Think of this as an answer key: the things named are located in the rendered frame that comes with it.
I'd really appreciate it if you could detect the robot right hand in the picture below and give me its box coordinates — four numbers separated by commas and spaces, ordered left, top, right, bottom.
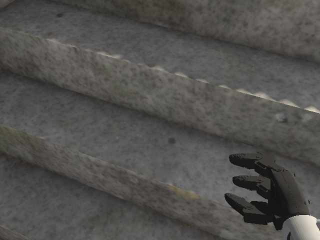
224, 151, 310, 231

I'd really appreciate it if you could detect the robot right forearm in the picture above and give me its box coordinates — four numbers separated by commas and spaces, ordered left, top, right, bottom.
282, 215, 320, 240

